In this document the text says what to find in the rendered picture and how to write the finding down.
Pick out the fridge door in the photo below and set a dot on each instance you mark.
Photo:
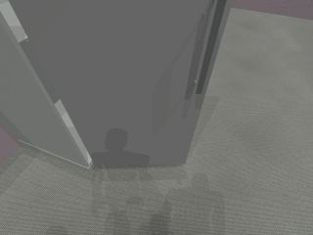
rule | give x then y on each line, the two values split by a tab
125	71

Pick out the handle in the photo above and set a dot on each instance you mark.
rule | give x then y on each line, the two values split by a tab
214	24

